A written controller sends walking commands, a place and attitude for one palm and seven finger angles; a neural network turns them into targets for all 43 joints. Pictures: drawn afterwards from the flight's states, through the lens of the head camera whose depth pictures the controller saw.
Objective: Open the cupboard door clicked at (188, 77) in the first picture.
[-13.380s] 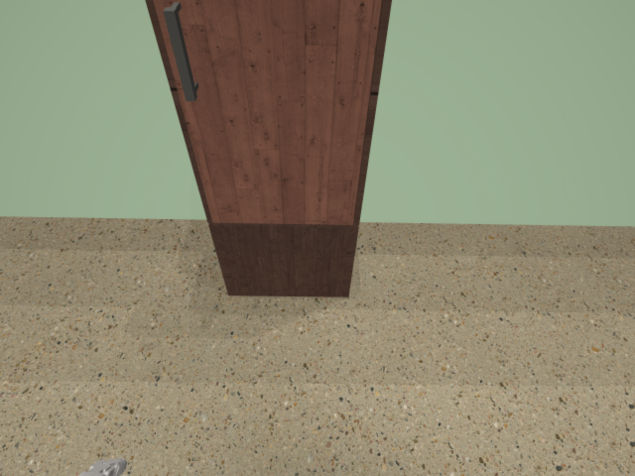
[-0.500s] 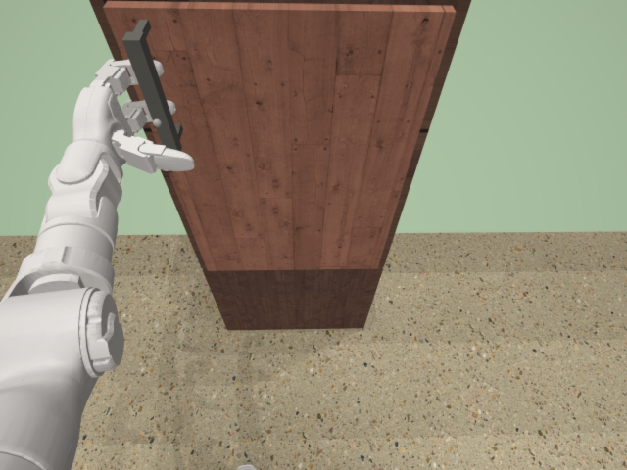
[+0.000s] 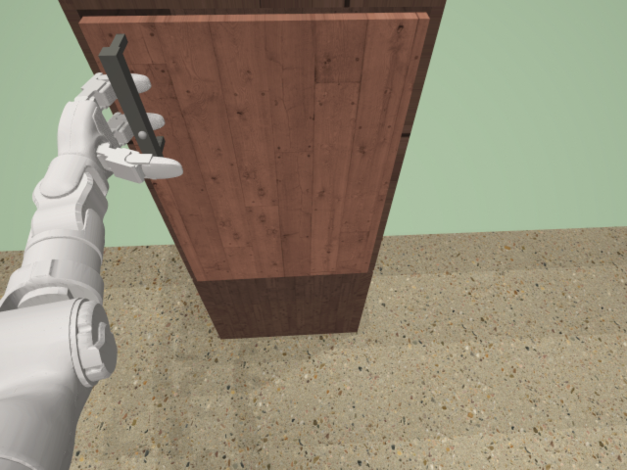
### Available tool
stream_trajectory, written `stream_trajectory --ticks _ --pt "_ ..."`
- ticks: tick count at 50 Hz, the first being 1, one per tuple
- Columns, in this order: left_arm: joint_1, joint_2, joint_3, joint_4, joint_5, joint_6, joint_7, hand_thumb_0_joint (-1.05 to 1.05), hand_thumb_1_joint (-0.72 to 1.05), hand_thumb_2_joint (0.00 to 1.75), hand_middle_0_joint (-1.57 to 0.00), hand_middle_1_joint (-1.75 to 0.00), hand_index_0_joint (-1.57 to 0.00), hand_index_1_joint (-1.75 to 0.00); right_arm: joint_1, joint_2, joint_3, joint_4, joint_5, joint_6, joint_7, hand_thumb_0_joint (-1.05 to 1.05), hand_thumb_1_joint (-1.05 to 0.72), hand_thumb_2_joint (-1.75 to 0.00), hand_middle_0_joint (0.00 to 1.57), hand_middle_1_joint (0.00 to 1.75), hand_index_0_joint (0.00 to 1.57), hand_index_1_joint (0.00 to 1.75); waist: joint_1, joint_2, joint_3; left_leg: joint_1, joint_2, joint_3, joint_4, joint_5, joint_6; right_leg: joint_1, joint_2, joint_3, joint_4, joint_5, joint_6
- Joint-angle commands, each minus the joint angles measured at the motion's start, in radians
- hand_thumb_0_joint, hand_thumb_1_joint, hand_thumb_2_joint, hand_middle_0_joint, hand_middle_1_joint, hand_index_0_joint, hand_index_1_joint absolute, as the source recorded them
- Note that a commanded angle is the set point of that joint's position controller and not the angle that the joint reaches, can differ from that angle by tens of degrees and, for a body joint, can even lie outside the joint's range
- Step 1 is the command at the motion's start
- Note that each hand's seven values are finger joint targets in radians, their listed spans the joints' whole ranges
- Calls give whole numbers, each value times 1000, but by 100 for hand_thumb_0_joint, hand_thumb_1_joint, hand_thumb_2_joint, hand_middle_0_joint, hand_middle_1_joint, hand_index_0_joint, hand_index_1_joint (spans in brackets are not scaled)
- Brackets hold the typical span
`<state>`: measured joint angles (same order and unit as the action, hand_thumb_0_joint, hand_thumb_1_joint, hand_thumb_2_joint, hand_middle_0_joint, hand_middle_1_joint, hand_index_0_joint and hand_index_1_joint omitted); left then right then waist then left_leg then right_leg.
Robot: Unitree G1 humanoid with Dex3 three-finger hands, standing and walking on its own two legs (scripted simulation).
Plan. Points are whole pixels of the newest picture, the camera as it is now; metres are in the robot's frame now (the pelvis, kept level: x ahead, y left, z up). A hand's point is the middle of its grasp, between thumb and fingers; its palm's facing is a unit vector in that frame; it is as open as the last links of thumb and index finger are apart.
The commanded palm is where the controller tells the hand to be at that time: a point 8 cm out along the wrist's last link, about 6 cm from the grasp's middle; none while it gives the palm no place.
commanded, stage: close the thumb around the handle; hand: left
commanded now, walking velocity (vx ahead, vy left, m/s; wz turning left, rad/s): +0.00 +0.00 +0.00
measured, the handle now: (139, 106) +0.55 +0.20 +0.17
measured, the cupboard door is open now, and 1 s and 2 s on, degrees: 0 5 42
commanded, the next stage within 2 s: pull the door open along its arc in 0.56 s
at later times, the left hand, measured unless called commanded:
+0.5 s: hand (144, 135) +0.49 +0.18 +0.17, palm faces +0.00 -1.00 +0.02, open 6.1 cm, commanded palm +0.46 +0.24 +0.17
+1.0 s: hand (148, 152) +0.46 +0.18 +0.17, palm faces +0.00 -1.00 +0.01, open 5.9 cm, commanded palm +0.40 +0.23 +0.17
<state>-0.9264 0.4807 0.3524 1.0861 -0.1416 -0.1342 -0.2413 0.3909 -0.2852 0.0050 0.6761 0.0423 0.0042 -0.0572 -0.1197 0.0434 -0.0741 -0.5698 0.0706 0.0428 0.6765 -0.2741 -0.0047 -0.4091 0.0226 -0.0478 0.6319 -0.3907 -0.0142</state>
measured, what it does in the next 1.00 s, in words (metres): stands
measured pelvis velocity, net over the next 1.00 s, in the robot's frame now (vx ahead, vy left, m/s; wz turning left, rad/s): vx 0.01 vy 0.00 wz -0.03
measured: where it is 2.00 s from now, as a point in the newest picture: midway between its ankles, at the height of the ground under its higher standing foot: outside the picture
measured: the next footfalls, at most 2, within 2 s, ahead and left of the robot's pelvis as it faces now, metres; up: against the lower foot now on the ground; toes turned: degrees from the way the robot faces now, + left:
none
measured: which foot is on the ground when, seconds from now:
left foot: down 0.00-1.00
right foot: down 0.00-1.00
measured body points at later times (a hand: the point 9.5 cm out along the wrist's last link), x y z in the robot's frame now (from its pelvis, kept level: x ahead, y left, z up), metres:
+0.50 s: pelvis +0.00 +0.01 +0.00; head +0.05 +0.00 +0.45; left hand +0.48 +0.24 +0.17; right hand +0.03 -0.27 -0.12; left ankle +0.03 +0.12 -0.72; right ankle -0.05 -0.11 -0.72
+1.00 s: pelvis +0.01 +0.00 +0.01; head +0.03 -0.01 +0.45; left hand +0.45 +0.23 +0.17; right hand +0.04 -0.27 -0.12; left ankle +0.03 +0.12 -0.72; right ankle -0.05 -0.11 -0.72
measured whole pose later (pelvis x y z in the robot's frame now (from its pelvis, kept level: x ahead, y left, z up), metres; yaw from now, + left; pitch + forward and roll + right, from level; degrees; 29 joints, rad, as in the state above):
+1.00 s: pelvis +0.01 +0.00 +0.01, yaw -2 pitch +7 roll -1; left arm -0.68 0.39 0.33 0.78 -0.19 -0.06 -0.21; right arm 0.40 -0.28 0.00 0.64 0.06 0.02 -0.05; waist -0.09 0.05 -0.09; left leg -0.49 0.07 0.08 0.64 -0.28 0.00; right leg -0.34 0.02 -0.01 0.59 -0.38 -0.01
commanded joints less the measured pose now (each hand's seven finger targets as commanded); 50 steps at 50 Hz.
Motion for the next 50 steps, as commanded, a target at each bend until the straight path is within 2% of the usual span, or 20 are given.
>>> stream_trajectory --ticks 1,2,3,5,9,12,14,17,18,21,23,24,25,26,27,31,33,34,42,50 --pt "-489 217 12 -267 -27 -69 -5 0 -5 49 -33 -125 -33 -125 73 -155 -56 -83 0 -29 -9 0 -90 -90 20 30 20 30 -1 42 -386 405 -58 -45 -6 335 55 -28 25 20 -78 474 9" --pt "-488 239 26 -289 -23 -69 -1 0 0 52 -34 -125 -34 -125 71 -158 -58 -81 0 -28 -8 0 -90 -90 20 30 20 30 5 48 -414 421 -55 -51 -7 348 52 -24 24 20 -74 481 9" --pt "-493 203 0 -307 -25 -67 1 0 6 54 -34 -126 -34 -126 64 -152 -58 -86 2 -29 -6 0 -90 -90 20 30 20 30 -1 66 -410 435 -55 -49 -7 358 52 -34 25 20 -77 486 8" --pt "-459 211 16 -276 -30 -58 5 0 17 59 -35 -127 -35 -127 67 -157 -58 -83 1 -29 -6 0 -90 -90 20 30 20 30 4 3 -376 405 -54 -51 -12 333 53 -29 28 16 -82 470 10" --pt "-481 225 17 -233 -22 -49 8 0 40 68 -36 -130 -36 -130 66 -158 -56 -72 2 -23 -10 0 -90 -90 20 30 20 30 -7 11 -330 385 -53 -49 -16 305 53 -51 25 18 -88 445 11" --pt "-484 260 35 -237 -16 -56 5 0 56 76 -38 -131 -38 -131 65 -161 -55 -78 0 -23 -11 0 -90 -90 20 30 20 30 0 11 -360 374 -57 -45 -16 313 55 -22 20 24 -81 466 12" --pt "-500 212 5 -256 -16 -61 4 0 68 80 -38 -133 -38 -133 66 -154 -55 -80 -1 -26 -9 0 -90 -90 20 30 20 30 -4 39 -372 408 -54 -52 -11 331 51 -45 23 17 -78 457 9" --pt "-464 248 43 -271 -22 -67 7 0 84 88 -40 -134 -40 -134 68 -158 -57 -84 -3 -24 -6 0 -90 -90 20 30 20 30 10 23 -409 418 -53 -52 -8 370 52 -17 25 19 -70 496 9" --pt "-467 230 25 -278 -23 -66 4 0 90 90 -40 -135 -40 -135 62 -156 -55 -87 -1 -24 -5 0 -90 -90 20 30 20 30 8 41 -395 416 -53 -52 -10 366 49 -23 25 18 -71 490 7" --pt "-432 250 47 -270 -27 -64 3 0 90 90 -40 -135 -40 -135 62 -160 -55 -92 0 -20 -8 0 -90 -90 20 30 20 30 12 -5 -379 391 -54 -46 -12 350 54 -2 26 17 -74 488 8" --pt "-471 206 2 -261 -24 -57 3 0 90 90 -40 -135 -40 -135 52 -153 -52 -90 3 -18 -8 0 -90 -90 20 30 20 30 -4 31 -339 392 -53 -47 -17 322 51 -41 25 16 -81 459 10" --pt "-485 224 16 -250 -21 -55 7 0 90 90 -40 -135 -40 -135 61 -157 -54 -86 2 -18 -10 0 -90 -90 20 30 20 30 -5 17 -330 388 -50 -53 -18 305 49 -53 25 13 -83 429 9" --pt "-505 217 10 -258 -19 -57 10 0 90 90 -40 -135 -40 -135 62 -157 -56 -84 0 -20 -9 0 -90 -90 20 30 20 30 -11 25 -339 402 -49 -54 -19 303 50 -66 26 14 -85 420 10" --pt "-490 244 39 -247 -19 -59 16 0 90 90 -40 -135 -40 -135 72 -159 -55 -83 -3 -21 -10 0 -90 -90 20 30 20 30 -1 2 -352 399 -51 -57 -14 320 53 -46 27 13 -81 428 7" --pt "-469 257 50 -243 -15 -57 19 0 90 90 -40 -135 -40 -135 67 -159 -55 -85 -2 -19 -10 0 -90 -90 20 30 20 30 8 16 -364 396 -49 -54 -17 327 50 -40 24 16 -77 440 7" --pt "-511 206 7 -247 -6 -65 34 0 90 90 -40 -135 -40 -135 75 -153 -54 -81 -5 -24 -8 0 -90 -90 20 30 20 30 -12 20 -353 407 -49 -60 -11 321 50 -69 27 11 -77 410 7" --pt "-512 217 17 -259 -3 -71 39 0 90 90 -40 -135 -40 -135 71 -154 -57 -78 -4 -25 -7 0 -90 -90 20 30 20 30 -5 35 -377 424 -46 -62 -14 323 46 -69 26 13 -76 412 7" --pt "-542 220 14 -239 -2 -70 41 0 90 90 -40 -135 -40 -135 74 -156 -54 -72 -5 -25 -8 0 -90 -90 20 30 20 30 -17 23 -357 411 -44 -63 -15 307 46 -80 26 13 -80 400 8" --pt "-308 201 30 -342 -35 -52 16 0 90 90 -40 -135 -40 -135 34 -152 -56 -124 5 -25 -3 0 -90 -90 20 30 20 30 48 0 -399 396 -51 -43 -32 337 50 30 27 14 -76 473 4" --pt "53 84 -9 -699 -92 55 20 0 90 90 -40 -135 -40 -135 -72 -123 -54 -203 28 -32 5 0 -90 -90 20 30 20 30 113 -9 -360 427 -57 -14 -71 402 53 140 23 7 -96 583 6"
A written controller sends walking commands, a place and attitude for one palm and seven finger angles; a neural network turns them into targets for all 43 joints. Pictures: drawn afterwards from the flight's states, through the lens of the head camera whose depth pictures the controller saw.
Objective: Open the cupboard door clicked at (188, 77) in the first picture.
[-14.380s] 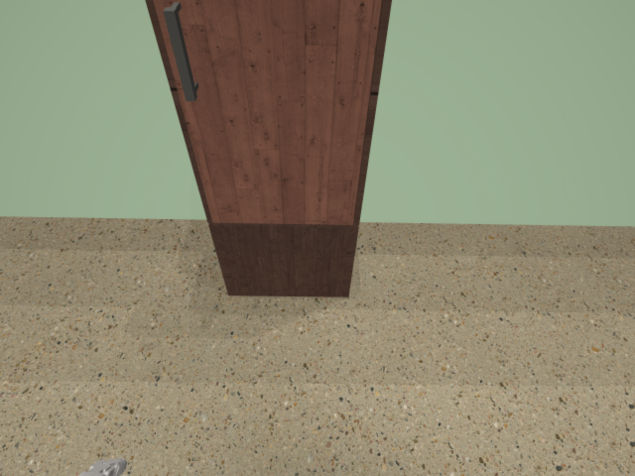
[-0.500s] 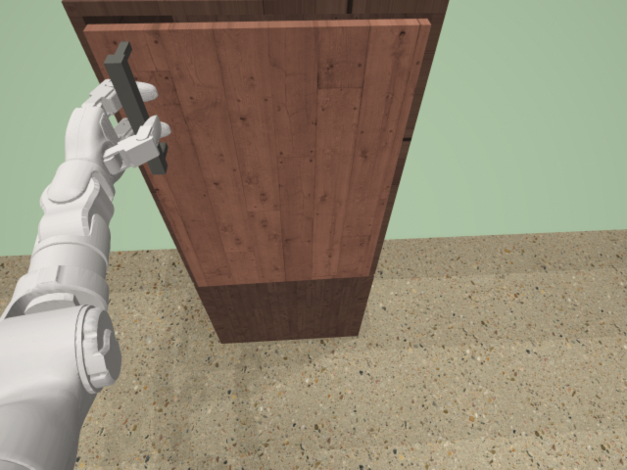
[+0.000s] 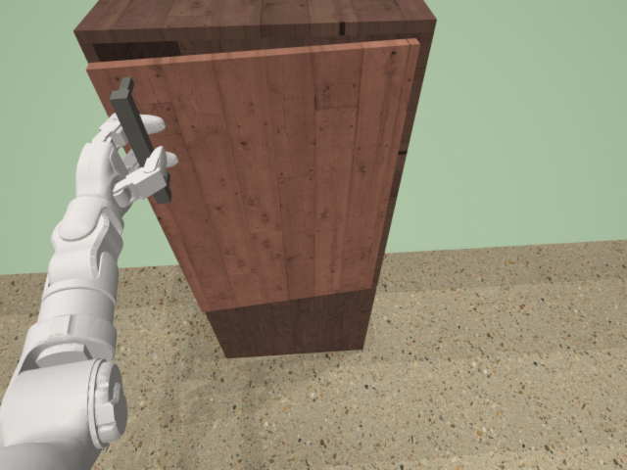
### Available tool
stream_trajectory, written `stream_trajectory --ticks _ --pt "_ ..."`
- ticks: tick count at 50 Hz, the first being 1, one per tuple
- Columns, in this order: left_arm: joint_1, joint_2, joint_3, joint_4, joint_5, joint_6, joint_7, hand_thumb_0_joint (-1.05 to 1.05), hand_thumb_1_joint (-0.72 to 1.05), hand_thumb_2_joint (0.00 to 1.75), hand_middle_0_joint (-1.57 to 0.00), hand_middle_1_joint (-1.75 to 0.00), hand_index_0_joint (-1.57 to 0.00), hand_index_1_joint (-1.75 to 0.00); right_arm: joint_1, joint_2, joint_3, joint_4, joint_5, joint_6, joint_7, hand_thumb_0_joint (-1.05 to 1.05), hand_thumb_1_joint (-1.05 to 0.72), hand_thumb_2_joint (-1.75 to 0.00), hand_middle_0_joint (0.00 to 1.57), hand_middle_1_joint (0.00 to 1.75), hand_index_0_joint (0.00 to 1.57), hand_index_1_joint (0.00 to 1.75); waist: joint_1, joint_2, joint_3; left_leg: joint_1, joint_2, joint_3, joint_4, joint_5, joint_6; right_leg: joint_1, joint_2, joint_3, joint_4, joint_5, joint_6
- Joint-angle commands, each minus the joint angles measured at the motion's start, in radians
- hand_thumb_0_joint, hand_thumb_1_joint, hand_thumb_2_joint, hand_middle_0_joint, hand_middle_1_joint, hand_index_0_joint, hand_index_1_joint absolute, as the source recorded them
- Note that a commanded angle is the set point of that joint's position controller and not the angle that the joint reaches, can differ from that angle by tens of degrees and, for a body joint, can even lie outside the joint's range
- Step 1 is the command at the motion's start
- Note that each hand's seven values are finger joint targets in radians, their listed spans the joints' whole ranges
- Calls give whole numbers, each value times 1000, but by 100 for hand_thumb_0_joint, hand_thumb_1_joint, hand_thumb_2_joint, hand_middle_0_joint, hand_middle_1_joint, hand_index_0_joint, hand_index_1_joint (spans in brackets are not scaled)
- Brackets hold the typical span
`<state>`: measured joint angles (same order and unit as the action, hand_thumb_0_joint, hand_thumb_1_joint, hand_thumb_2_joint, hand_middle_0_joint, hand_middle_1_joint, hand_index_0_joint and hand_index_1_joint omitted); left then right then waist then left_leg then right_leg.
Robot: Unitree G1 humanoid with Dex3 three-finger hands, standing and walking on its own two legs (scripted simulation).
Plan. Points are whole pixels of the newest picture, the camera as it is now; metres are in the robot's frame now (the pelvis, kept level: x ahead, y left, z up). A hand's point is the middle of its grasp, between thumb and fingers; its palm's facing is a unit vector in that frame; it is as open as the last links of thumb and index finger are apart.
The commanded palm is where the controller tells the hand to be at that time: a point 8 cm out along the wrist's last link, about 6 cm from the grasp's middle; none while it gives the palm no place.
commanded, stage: pull the door open along its arc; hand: left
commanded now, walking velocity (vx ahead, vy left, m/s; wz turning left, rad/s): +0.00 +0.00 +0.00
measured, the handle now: (146, 144) +0.50 +0.21 +0.17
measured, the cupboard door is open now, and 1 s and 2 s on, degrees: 5 42 42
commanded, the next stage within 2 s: open thumb and fingers to let go in 0.64 s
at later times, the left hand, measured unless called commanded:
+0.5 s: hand (222, 271) +0.29 +0.08 +0.17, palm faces +0.41 -0.91 +0.05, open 6.3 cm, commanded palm +0.22 +0.11 +0.17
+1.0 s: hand (254, 294) +0.26 +0.05 +0.17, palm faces +0.39 -0.92 +0.02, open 7.4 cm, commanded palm +0.21 +0.09 +0.17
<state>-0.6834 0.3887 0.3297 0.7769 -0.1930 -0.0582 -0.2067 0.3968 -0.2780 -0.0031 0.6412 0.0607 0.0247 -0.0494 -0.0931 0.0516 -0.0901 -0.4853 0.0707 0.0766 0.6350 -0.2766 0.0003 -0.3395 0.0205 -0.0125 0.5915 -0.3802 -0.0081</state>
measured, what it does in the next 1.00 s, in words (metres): stands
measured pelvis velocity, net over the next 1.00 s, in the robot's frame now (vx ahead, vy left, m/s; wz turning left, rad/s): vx -0.02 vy -0.04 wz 0.09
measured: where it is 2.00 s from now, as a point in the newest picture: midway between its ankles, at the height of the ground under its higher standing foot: outside the picture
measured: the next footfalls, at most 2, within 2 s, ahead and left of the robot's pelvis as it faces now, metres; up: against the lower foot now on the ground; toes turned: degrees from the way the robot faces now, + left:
none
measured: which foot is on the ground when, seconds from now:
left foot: down 0.00-1.00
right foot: down 0.00-1.00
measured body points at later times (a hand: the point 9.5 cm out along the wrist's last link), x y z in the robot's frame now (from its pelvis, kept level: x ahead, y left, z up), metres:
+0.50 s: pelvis +0.00 -0.02 +0.01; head -0.04 -0.05 +0.45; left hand +0.26 +0.13 +0.17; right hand +0.25 -0.20 -0.05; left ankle +0.02 +0.12 -0.73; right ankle -0.05 -0.12 -0.73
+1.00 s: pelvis -0.02 -0.04 +0.01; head -0.06 -0.08 +0.45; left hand +0.23 +0.10 +0.17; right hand +0.19 -0.23 -0.09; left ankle +0.02 +0.12 -0.72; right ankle -0.05 -0.12 -0.73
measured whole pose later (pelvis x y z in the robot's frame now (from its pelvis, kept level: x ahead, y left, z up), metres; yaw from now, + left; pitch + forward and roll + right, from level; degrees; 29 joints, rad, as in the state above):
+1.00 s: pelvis -0.02 -0.04 +0.01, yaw +5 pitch -6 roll +0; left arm -0.01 -0.11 -0.22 -0.23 -0.01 0.31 0.50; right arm 0.13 -0.20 0.03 0.68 -0.02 0.09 -0.02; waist 0.03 0.08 -0.01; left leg -0.21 0.06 -0.02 0.51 -0.20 -0.04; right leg -0.05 0.03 -0.11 0.50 -0.36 -0.06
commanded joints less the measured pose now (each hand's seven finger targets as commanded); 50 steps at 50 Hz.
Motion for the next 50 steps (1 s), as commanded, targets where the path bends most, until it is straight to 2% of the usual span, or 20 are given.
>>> stream_trajectory --ticks 1,2,4,5,6,7,10,11,12,15,16,21,28,30,31,32,35,37,41,50 --pt "-126 161 6 -439 -46 -11 -9 0 90 90 -40 -135 -40 -135 -91 -127 -46 -175 12 -56 -2 0 -90 -90 20 30 20 30 92 -40 -334 343 -58 -42 -31 416 51 92 24 -30 -58 590 1" --pt "-60 155 14 -495 -51 4 -2 0 90 90 -40 -135 -40 -135 -114 -123 -44 -185 13 -59 0 0 -90 -90 20 30 20 30 106 -29 -320 345 -58 -43 -40 421 49 100 22 -31 -58 602 1" --pt "9 105 -15 -605 -56 37 11 0 90 90 -40 -135 -40 -135 -152 -112 -39 -200 16 -67 3 0 -90 -90 20 30 20 30 107 -18 -296 364 -59 -40 -50 414 47 96 21 -34 -67 598 3" --pt "-24 81 123 -693 -103 73 166 0 90 90 -40 -135 -40 -135 -195 -71 -32 -204 13 -82 10 0 -90 -90 20 30 20 30 184 -42 -295 329 -64 -42 -53 397 32 112 26 -52 -81 541 3" --pt "42 -11 33 -727 -78 100 245 0 90 90 -40 -135 -40 -135 -221 -74 -26 -190 4 -92 13 0 -90 -90 20 30 20 30 159 -65 -247 329 -57 -41 -67 373 30 106 26 -57 -86 512 4" --pt "103 -62 12 -768 -63 128 307 0 90 90 -40 -135 -40 -135 -232 -70 -28 -182 2 -95 21 0 -90 -90 20 30 20 30 154 -66 -229 339 -51 -45 -76 371 25 97 26 -62 -87 502 3" --pt "166 -175 -99 -949 23 201 465 0 90 90 -40 -135 -40 -135 -292 -54 -22 -184 -21 -82 35 0 -90 -90 20 30 20 30 150 -31 -241 381 -50 -41 -80 402 17 119 13 -58 -81 513 0" --pt "188 -189 -117 -999 53 224 517 0 90 90 -40 -135 -40 -135 -311 -52 -22 -186 -33 -75 35 0 -90 -90 20 30 20 30 149 -68 -243 388 -48 -46 -77 405 20 135 9 -57 -87 514 1" --pt "239 -246 -162 -1041 68 254 562 0 90 90 -40 -135 -40 -135 -335 -41 -17 -192 -38 -66 38 0 -90 -90 20 30 20 30 155 -71 -236 393 -46 -43 -85 403 16 145 3 -57 -90 520 -1" --pt "290 -368 -294 -1166 131 331 671 0 90 90 -40 -135 -40 -135 -383 -22 -12 -190 -58 -37 48 0 -90 -90 20 30 20 30 136 -82 -211 420 -48 -46 -83 419 10 168 -12 -54 -105 564 -2" --pt "318 -373 -321 -1172 153 345 686 0 90 90 -40 -135 -40 -135 -389 -26 -14 -186 -66 -23 47 0 -90 -90 20 30 20 30 127 -111 -189 421 -47 -52 -80 417 12 176 -15 -53 -115 571 -4" --pt "386 -454 -468 -1284 207 367 677 0 90 90 -40 -135 -40 -135 -435 -1 0 -195 -76 29 46 0 -90 -90 20 30 20 30 114 -127 -125 438 -56 -63 -81 389 18 171 -33 -34 -148 620 -1" --pt "603 -574 -627 -1419 214 351 663 0 90 90 -40 -135 -40 -135 -485 33 12 -225 -74 43 73 0 -90 -90 20 30 20 30 127 -77 -99 434 -60 -81 -70 361 12 165 -42 -36 -137 602 -6" --pt "692 -542 -604 -1465 201 346 661 0 90 90 -40 -135 -40 -135 -493 35 15 -235 -74 42 78 0 -90 -90 20 30 20 30 140 -117 -103 422 -64 -80 -70 337 13 176 -45 -31 -145 612 4" --pt "740 -519 -590 -1488 199 342 660 0 90 90 -40 -135 -40 -135 -500 38 17 -233 -71 48 83 0 -90 -90 20 30 20 30 152 -85 -99 418 -63 -78 -70 339 11 180 -44 -32 -145 600 -3" --pt "695 -518 -590 -1494 193 341 666 0 90 90 -40 -135 -40 -135 -510 37 21 -234 -72 48 81 0 -90 -90 20 30 20 30 148 -82 -92 414 -66 -76 -71 325 11 172 -44 -32 -146 576 -4" --pt "604 -503 -557 -1427 186 335 692 0 90 90 -40 -135 -40 -135 -532 38 29 -214 -79 35 65 0 -90 -90 20 30 20 30 143 -157 -46 395 -76 -80 -68 251 16 135 -55 -6 -197 473 12" --pt "459 -469 -517 -1350 184 325 713 0 90 90 -40 -135 -40 -135 -546 35 30 -181 -77 27 50 0 -90 -90 20 30 20 30 135 -149 1 387 -81 -81 -72 196 18 91 -64 16 -244 331 8" --pt "386 -489 -519 -1255 198 307 727 0 62 78 -38 -132 -38 -132 -544 38 24 -156 -78 7 37 0 -90 -90 20 30 20 30 150 -153 5 400 -83 -90 -88 165 18 88 -72 38 -289 187 -1" --pt "378 -508 -539 -1239 198 286 692 0 -1 51 -33 -125 -33 -125 -509 34 16 -162 -82 0 30 0 -90 -90 20 30 20 30 148 -149 -59 435 -80 -79 -114 226 22 152 -68 14 -250 363 7"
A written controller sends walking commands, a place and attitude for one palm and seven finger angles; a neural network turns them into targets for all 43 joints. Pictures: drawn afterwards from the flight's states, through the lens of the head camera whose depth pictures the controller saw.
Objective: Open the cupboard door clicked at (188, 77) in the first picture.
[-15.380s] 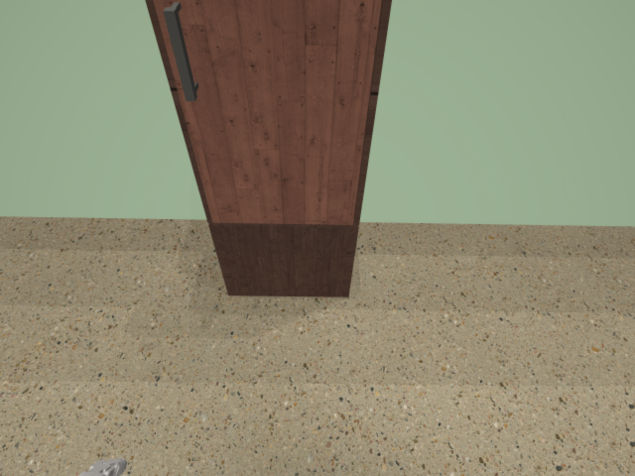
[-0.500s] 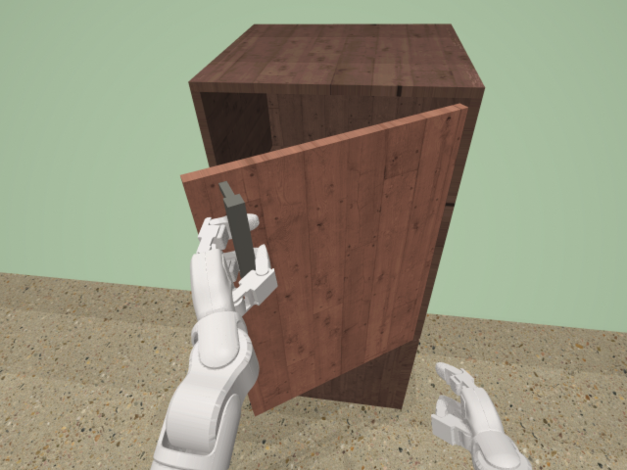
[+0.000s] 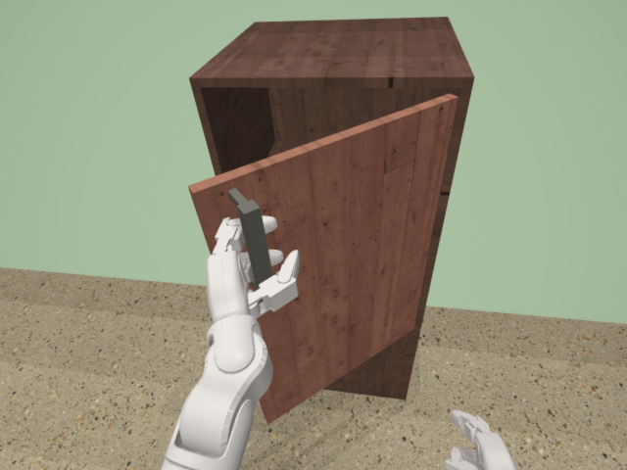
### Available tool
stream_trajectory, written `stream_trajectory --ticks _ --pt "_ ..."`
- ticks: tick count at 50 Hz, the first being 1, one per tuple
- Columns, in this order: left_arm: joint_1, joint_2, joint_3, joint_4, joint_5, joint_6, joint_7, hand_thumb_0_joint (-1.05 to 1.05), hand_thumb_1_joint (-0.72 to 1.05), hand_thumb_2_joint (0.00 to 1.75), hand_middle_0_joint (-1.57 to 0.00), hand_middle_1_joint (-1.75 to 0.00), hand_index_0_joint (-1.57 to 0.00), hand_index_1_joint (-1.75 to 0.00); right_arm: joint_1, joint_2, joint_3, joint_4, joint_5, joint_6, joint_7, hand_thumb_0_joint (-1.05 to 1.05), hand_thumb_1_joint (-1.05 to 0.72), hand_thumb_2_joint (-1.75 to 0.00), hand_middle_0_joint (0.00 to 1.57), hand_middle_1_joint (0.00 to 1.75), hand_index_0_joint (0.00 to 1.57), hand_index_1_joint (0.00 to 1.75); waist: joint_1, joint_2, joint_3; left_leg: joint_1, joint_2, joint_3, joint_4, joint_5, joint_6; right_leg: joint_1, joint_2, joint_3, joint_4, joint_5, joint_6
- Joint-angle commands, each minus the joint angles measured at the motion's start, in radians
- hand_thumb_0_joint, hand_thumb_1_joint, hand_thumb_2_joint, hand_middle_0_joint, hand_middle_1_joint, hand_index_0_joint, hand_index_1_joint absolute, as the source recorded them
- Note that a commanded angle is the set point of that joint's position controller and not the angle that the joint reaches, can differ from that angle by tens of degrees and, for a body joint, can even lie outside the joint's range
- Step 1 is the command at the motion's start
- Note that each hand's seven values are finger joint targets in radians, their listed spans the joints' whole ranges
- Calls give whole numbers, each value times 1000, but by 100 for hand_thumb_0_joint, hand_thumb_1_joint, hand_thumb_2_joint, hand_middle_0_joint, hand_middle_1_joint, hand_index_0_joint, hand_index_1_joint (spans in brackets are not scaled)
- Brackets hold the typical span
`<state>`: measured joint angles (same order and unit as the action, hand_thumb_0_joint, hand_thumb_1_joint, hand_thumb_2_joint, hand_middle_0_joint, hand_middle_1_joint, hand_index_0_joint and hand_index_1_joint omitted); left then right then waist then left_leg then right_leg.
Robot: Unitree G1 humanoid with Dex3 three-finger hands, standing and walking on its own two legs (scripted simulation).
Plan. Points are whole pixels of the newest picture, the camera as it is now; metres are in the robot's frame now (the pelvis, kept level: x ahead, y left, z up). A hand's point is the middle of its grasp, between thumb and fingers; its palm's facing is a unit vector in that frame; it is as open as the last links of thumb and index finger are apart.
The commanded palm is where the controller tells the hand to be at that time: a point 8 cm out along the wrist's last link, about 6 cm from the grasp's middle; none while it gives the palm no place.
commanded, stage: open thumb and fingers to let go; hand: left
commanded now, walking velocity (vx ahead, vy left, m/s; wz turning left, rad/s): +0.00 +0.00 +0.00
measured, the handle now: (253, 253) +0.33 +0.11 +0.16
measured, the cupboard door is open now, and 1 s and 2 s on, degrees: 42 42 43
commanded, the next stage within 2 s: slide the hand sideways off the handle in 0.56 s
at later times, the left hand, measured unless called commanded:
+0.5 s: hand (274, 270) +0.30 +0.07 +0.16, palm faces +0.23 -0.97 +0.03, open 14.7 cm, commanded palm +0.25 +0.12 +0.16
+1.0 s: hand (267, 296) +0.26 +0.08 +0.16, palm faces -0.16 -0.99 +0.00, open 16.1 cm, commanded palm +0.23 +0.13 +0.16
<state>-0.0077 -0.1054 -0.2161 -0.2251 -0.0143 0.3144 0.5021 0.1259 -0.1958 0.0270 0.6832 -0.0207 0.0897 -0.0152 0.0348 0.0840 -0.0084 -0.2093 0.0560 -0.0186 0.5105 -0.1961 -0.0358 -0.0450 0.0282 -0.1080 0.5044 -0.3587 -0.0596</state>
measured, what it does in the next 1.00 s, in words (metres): stands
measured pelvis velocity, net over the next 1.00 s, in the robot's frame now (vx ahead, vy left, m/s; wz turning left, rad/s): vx -0.01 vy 0.04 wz -0.02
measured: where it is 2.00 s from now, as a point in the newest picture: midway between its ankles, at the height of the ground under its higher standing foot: outside the picture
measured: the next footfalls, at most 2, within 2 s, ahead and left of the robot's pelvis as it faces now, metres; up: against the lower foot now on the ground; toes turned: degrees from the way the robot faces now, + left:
none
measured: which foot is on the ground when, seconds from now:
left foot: down 0.00-1.00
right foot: down 0.00-1.00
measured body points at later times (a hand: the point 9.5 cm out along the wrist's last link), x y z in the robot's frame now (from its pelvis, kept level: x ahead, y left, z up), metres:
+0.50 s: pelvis +0.00 +0.03 +0.00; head -0.04 +0.01 +0.45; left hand +0.28 +0.13 +0.16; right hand +0.21 -0.16 -0.08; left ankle +0.06 +0.16 -0.73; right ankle -0.04 -0.07 -0.73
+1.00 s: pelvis -0.01 +0.04 +0.00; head -0.06 +0.02 +0.45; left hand +0.26 +0.13 +0.16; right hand +0.18 -0.17 -0.07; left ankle +0.06 +0.16 -0.73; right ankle -0.04 -0.07 -0.73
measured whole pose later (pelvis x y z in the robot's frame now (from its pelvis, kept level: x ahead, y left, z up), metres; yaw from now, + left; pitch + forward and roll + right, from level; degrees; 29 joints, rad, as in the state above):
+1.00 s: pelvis -0.01 +0.04 +0.00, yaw -1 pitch -6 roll +0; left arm -0.02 0.03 -0.22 -0.22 -0.11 0.28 0.10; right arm 0.14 -0.20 0.06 0.56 0.02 0.10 -0.01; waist 0.02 0.06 -0.01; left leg -0.24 0.02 0.02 0.52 -0.18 0.00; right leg -0.09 -0.01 -0.07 0.52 -0.33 -0.01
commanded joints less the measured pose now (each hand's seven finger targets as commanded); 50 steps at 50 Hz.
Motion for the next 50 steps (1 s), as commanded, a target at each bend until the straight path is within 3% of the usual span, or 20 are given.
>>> stream_trajectory --ticks 1,5,7,9,16,18,21,24,27,33,34,35,37,38,40,42,44,46,48,50 --pt "-289 -3 18 -227 18 -85 -20 0 -8 48 -33 -124 -33 -124 -239 -49 -15 -202 2 -62 -4 0 -90 -90 20 30 20 30 26 -184 -123 151 -64 12 4 142 57 -144 -70 99 -165 317 53" --pt "-323 -1 26 -222 11 -88 -19 0 -36 36 -31 -122 -31 -122 -245 -48 -12 -201 -1 -63 -10 0 -90 -90 20 30 20 30 20 -190 -113 157 -66 18 6 132 58 -158 -76 113 -184 293 57" --pt "-308 -10 25 -212 11 -84 -14 0 -50 30 -30 -120 -30 -120 -251 -46 -14 -200 1 -61 -8 0 -90 -90 20 30 20 30 26 -157 -109 164 -63 21 0 134 56 -166 -67 98 -181 262 47" --pt "-336 -22 16 -193 15 -77 -8 0 -50 30 -30 -120 -30 -120 -250 -46 -13 -199 1 -59 -6 0 -90 -90 20 30 20 30 21 -169 -96 162 -63 20 1 129 56 -179 -63 94 -183 241 46" --pt "-343 -56 -7 -168 28 -59 15 0 -50 30 -24 -85 -24 -85 -248 -47 -14 -194 2 -46 8 0 -90 -90 20 30 20 30 19 -156 -111 170 -52 12 -5 147 51 -181 -44 60 -154 240 29" --pt "-357 -70 -20 -197 32 -57 25 0 -50 30 -22 -75 -22 -75 -244 -45 -16 -201 0 -47 14 0 -90 -90 20 30 20 30 18 -131 -154 187 -48 11 -4 170 48 -168 -38 53 -129 265 24" --pt "-335 -91 -38 -188 34 -41 33 0 -50 30 -20 -60 -20 -60 -246 -45 -15 -201 0 -38 26 0 -90 -90 20 30 20 30 20 -104 -147 179 -42 5 -3 173 42 -171 -31 42 -117 260 18" --pt "-358 -81 -24 -178 29 -34 45 0 -50 30 -18 -45 -18 -45 -256 -46 -12 -200 -1 -34 28 0 -90 -90 20 30 20 30 17 -144 -152 172 -41 5 -2 153 43 -178 -29 43 -121 226 20" --pt "-383 -86 -20 -176 26 -31 53 0 -50 30 -15 -30 -15 -30 -264 -45 -13 -194 1 -34 28 0 -90 -90 20 30 20 30 18 -129 -152 169 -41 4 -2 130 41 -189 -30 44 -126 191 20" --pt "-400 -91 -21 -151 24 -23 60 0 -50 30 -15 -30 -15 -30 -274 -44 -10 -187 0 -30 29 0 -90 -90 20 30 20 30 14 -135 -134 154 -40 3 -3 105 39 -203 -29 45 -134 150 19" --pt "-361 -31 -236 -143 98 -74 -179 0 -50 30 -15 -30 -15 -30 -189 -96 -8 -190 -7 -3 34 0 -90 -90 20 30 20 30 -85 -204 -79 178 -53 -12 -26 135 64 -247 -20 70 -98 235 30" --pt "-419 60 -150 -194 50 -120 -300 0 -50 30 -15 -30 -15 -30 -190 -84 -15 -234 16 9 16 0 -90 -90 20 30 20 30 -55 -164 -159 191 -50 -1 -31 143 68 -201 -21 65 -87 273 25" --pt "-440 106 -144 -244 -5 -162 -459 0 -50 30 -15 -30 -15 -30 -189 -77 -4 -283 28 7 -11 0 -90 -90 20 30 20 30 -48 -38 -229 247 -56 3 -31 147 67 -184 -23 56 -76 283 19" --pt "-432 97 -134 -215 -36 -159 -498 0 -50 30 -15 -30 -15 -30 -187 -73 4 -293 36 0 -20 0 -90 -90 20 30 20 30 -50 -52 -209 243 -52 -4 -36 124 66 -197 -19 47 -84 253 19" --pt "-401 65 -95 -191 -108 -138 -513 0 -50 30 -15 -30 -15 -30 -199 -76 11 -304 47 -25 -25 0 -90 -90 20 30 20 30 -38 -68 -158 212 -45 -19 -56 57 57 -218 -9 29 -99 172 24" --pt "-373 43 -60 -160 -150 -115 -481 0 -50 30 -15 -30 -15 -30 -204 -81 14 -299 50 -45 -25 0 -90 -90 20 30 20 30 -31 -111 -118 176 -39 -35 -79 -14 50 -235 -3 13 -103 105 29" --pt "-331 59 -30 -195 -147 -107 -443 0 -50 30 -15 -30 -15 -30 -207 -85 10 -307 46 -59 -17 0 -90 -90 20 30 20 30 -16 -145 -131 165 -40 -28 -77 -19 53 -229 -3 17 -108 91 34" --pt "-277 88 -18 -236 -113 -114 -416 0 -50 30 -15 -30 -15 -30 -198 -87 5 -311 42 -58 -4 0 -90 -90 20 30 20 30 -4 -108 -148 170 -39 -18 -76 0 49 -216 -4 21 -101 97 28" --pt "-265 80 -36 -256 -91 -118 -403 0 -50 30 -15 -30 -15 -30 -196 -84 5 -321 40 -54 6 0 -90 -90 20 30 20 30 -14 -119 -135 159 -39 -13 -74 -4 51 -223 -5 24 -101 92 29" --pt "-228 125 1 -275 -87 -118 -400 0 -50 30 -15 -30 -15 -30 -200 -85 6 -329 37 -48 6 0 -90 -90 20 30 20 30 -4 -133 -133 152 -43 -3 -68 2 54 -214 -6 34 -117 88 30"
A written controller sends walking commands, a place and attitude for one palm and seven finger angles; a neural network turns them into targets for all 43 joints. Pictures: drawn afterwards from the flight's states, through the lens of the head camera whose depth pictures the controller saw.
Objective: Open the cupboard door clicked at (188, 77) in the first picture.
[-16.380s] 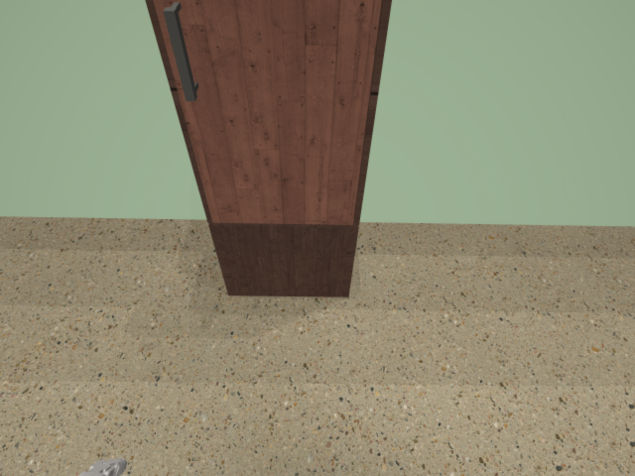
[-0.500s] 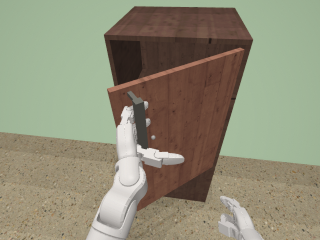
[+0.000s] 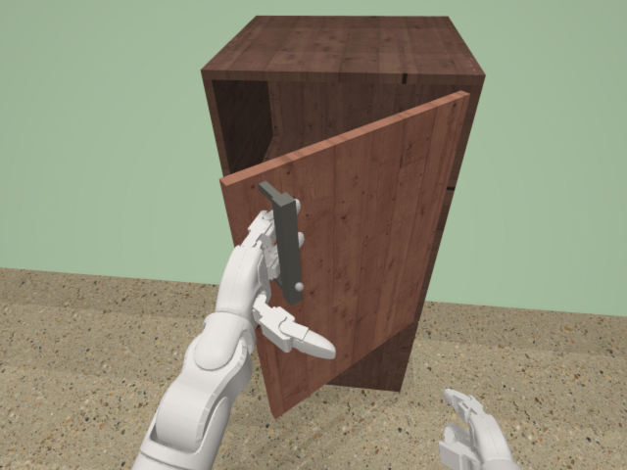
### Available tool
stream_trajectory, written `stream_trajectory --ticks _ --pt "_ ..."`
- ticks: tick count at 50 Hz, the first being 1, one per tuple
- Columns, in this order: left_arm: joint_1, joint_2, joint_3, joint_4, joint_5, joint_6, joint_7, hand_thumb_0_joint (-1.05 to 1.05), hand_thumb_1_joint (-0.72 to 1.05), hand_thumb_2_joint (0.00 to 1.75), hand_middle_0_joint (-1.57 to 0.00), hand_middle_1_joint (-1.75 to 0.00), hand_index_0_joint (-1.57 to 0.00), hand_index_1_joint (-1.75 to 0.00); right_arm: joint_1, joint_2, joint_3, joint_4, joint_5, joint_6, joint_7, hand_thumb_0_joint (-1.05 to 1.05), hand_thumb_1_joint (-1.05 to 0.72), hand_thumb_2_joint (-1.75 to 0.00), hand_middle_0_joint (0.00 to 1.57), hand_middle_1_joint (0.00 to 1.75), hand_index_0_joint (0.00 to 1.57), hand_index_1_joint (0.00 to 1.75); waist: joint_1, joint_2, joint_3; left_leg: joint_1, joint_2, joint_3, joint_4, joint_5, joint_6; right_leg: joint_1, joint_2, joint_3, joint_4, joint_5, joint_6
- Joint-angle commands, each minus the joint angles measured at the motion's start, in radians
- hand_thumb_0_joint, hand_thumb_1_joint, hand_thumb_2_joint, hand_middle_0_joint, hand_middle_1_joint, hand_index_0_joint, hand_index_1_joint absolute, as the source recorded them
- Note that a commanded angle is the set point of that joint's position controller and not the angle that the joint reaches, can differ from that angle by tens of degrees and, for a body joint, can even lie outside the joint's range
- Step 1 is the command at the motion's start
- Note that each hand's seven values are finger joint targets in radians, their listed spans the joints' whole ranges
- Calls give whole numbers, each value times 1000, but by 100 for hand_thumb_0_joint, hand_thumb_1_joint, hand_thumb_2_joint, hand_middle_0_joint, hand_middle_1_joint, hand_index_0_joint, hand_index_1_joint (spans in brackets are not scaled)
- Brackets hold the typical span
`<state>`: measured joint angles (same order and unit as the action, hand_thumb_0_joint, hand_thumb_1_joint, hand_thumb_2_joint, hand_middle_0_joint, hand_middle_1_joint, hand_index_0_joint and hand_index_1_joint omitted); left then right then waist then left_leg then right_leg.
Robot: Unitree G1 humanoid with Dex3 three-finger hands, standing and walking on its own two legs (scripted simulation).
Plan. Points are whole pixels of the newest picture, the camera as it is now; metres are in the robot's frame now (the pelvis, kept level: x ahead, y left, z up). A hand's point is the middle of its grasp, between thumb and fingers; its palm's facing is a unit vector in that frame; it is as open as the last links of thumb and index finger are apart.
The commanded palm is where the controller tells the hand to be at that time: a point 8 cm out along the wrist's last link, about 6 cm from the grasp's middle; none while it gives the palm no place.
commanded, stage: slide the hand sideways off the handle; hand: left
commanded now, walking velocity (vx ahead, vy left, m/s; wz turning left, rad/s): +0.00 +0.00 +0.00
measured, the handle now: (280, 246) +0.34 +0.07 +0.16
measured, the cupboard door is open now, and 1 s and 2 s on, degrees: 42 43 43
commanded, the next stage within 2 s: draw the hand back to the body in 0.86 s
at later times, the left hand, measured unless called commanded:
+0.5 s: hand (262, 319) +0.24 +0.08 +0.15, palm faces -0.11 -0.99 -0.02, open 16.0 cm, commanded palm +0.20 +0.15 +0.16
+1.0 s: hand (210, 349) +0.20 +0.12 +0.15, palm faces -0.06 -1.00 -0.05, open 16.3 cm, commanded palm +0.17 +0.18 +0.16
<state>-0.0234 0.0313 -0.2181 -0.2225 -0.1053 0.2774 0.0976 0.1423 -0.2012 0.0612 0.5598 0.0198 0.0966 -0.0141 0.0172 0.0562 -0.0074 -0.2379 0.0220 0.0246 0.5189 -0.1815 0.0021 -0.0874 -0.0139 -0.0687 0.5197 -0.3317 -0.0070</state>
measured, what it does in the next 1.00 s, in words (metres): stands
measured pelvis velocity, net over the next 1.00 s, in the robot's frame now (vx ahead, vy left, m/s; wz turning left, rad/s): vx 0.02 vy -0.03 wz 0.02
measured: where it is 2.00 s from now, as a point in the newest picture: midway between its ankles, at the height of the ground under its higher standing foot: outside the picture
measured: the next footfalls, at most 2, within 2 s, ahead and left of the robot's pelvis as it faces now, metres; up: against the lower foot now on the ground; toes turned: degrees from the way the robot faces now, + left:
none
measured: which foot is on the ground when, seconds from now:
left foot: down 0.00-1.00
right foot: down 0.00-1.00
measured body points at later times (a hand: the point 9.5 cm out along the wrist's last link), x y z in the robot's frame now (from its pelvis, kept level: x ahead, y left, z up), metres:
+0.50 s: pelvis +0.02 -0.03 +0.00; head -0.02 -0.05 +0.45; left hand +0.24 +0.13 +0.15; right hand +0.23 -0.24 -0.06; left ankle +0.07 +0.12 -0.73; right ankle -0.02 -0.11 -0.73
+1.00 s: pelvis +0.02 -0.03 +0.00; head -0.01 -0.06 +0.44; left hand +0.20 +0.18 +0.15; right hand +0.22 -0.25 -0.07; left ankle +0.07 +0.12 -0.73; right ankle -0.02 -0.11 -0.73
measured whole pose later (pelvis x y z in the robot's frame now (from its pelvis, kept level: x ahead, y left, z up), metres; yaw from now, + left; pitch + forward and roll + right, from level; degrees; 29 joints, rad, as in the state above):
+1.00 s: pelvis +0.02 -0.03 +0.00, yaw +1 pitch -4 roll +0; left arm 0.49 0.22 0.12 -0.51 -0.30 0.08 -0.25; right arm 0.23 -0.26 0.03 0.56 0.05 -0.17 -0.08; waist 0.05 0.07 -0.03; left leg -0.28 0.06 -0.02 0.58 -0.24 -0.03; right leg -0.10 0.03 -0.10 0.55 -0.38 -0.04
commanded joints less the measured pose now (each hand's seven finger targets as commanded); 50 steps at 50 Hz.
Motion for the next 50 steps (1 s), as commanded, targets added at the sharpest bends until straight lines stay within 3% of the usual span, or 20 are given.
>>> stream_trajectory --ticks 1,5,6,8,12,20,21,24,26,30,32,34,36,38,41,42,44,46,48,50 --pt "-184 19 32 -270 6 -82 4 0 -50 30 -15 -30 -15 -30 -221 -81 -27 -204 -5 -49 2 0 -90 -90 20 30 20 30 23 -111 -121 171 -10 -44 -78 -21 18 -169 34 -1 -144 47 -22" --pt "-158 72 94 -306 -2 -76 -7 0 -50 30 -15 -30 -15 -30 -234 -74 -18 -214 -6 -39 -12 0 -90 -90 20 30 20 30 28 -96 -105 173 -16 -22 -75 -16 22 -166 30 22 -179 29 -18" --pt "-131 90 113 -307 -3 -75 -12 0 -50 30 -15 -30 -15 -30 -235 -75 -18 -211 -4 -36 -12 0 -90 -90 20 30 20 30 35 -59 -88 168 -16 -21 -77 -15 19 -164 30 22 -182 29 -23" --pt "-79 73 106 -355 -16 -78 -22 0 -50 30 -15 -30 -15 -30 -232 -74 -18 -223 -4 -39 -13 0 -90 -90 20 30 20 30 32 -56 -102 183 -13 -15 -74 20 21 -155 31 21 -180 69 -19" --pt "15 140 194 -393 -44 -81 -50 0 -50 30 -15 -30 -15 -30 -218 -82 -20 -223 -2 -47 -21 0 -90 -90 20 30 20 30 37 -95 -106 178 -14 -7 -66 60 26 -134 31 26 -184 133 -12" --pt "172 193 268 -464 -86 -112 -125 0 -50 30 -15 -30 -15 -30 -173 -92 -29 -224 7 -97 -32 0 -90 -90 20 30 20 30 29 -89 -90 177 -17 4 -40 108 31 -145 31 29 -165 247 5" --pt "201 213 292 -462 -90 -116 -132 0 -50 30 -15 -30 -15 -30 -166 -96 -31 -221 7 -101 -33 0 -90 -90 20 30 20 30 37 -52 -89 179 -19 3 -35 113 29 -143 31 30 -165 253 1" --pt "223 222 309 -493 -108 -132 -158 0 -50 30 -15 -30 -15 -30 -153 -99 -35 -226 9 -127 -39 0 -90 -90 20 30 20 30 31 -72 -105 179 -21 3 -27 124 32 -141 27 31 -152 289 10" --pt "301 261 367 -486 -124 -143 -175 0 -50 30 -15 -30 -15 -30 -132 -104 -40 -219 12 -139 -41 0 -90 -90 20 30 20 30 42 -76 -111 172 -20 2 -17 149 30 -125 25 31 -141 351 13" --pt "393 262 385 -525 -152 -171 -223 0 -50 30 -15 -30 -15 -30 -114 -108 -44 -230 19 -168 -41 0 -90 -90 20 30 20 30 38 -76 -115 161 -22 5 1 172 30 -131 18 33 -116 446 29" --pt "411 290 414 -537 -167 -188 -239 0 -50 30 -15 -30 -15 -30 -102 -115 -49 -229 22 -183 -43 0 -90 -90 20 30 20 30 35 -68 -100 154 -23 1 7 164 30 -143 18 33 -115 435 30" --pt "412 273 396 -532 -178 -202 -257 0 -50 30 -15 -30 -15 -30 -97 -116 -48 -230 24 -204 -46 0 -90 -90 20 30 20 30 26 -92 -67 139 -24 -4 16 136 30 -173 16 38 -124 393 36" --pt "406 308 428 -534 -188 -224 -277 0 -50 30 -15 -30 -15 -30 -83 -127 -56 -217 24 -226 -52 0 -90 -90 20 30 20 30 24 -85 -64 138 -25 -9 33 128 32 -180 10 55 -132 384 40" --pt "424 303 424 -548 -201 -242 -306 0 -50 30 -15 -30 -15 -30 -78 -128 -57 -220 25 -251 -57 0 -90 -90 20 30 20 30 23 -72 -84 147 -28 -15 40 136 33 -182 4 58 -124 407 47" --pt "444 320 445 -519 -220 -261 -345 0 -50 30 -15 -30 -15 -30 -72 -137 -59 -204 29 -282 -61 0 -90 -90 20 30 20 30 24 -87 -70 130 -28 -24 52 128 32 -190 4 62 -121 398 51" --pt "424 304 424 -528 -225 -265 -354 0 -50 30 -15 -30 -15 -30 -77 -138 -59 -208 31 -293 -63 0 -90 -90 20 30 20 30 20 -80 -61 127 -30 -26 51 116 33 -203 4 64 -122 375 51" --pt "384 289 398 -531 -228 -271 -359 0 -50 30 -15 -30 -15 -30 -74 -140 -57 -202 32 -319 -66 0 -90 -90 20 30 20 30 16 -64 -53 125 -32 -33 54 89 33 -223 4 65 -129 312 46" --pt "394 325 431 -489 -221 -269 -345 0 -50 30 -15 -30 -15 -30 -72 -145 -61 -185 29 -335 -70 0 -90 -90 20 30 20 30 23 -112 -38 110 -29 -38 55 69 33 -230 4 68 -140 260 39" --pt "379 295 402 -512 -212 -269 -339 0 -50 30 -15 -30 -15 -30 -80 -137 -57 -191 28 -346 -69 0 -90 -90 20 30 20 30 25 -67 -45 119 -32 -36 47 64 33 -233 3 62 -138 228 32" --pt "397 317 432 -508 -205 -261 -326 0 -50 30 -15 -30 -15 -30 -77 -134 -55 -189 26 -348 -68 0 -90 -90 20 30 20 30 37 -66 -52 111 -32 -36 37 70 31 -223 8 46 -128 229 25"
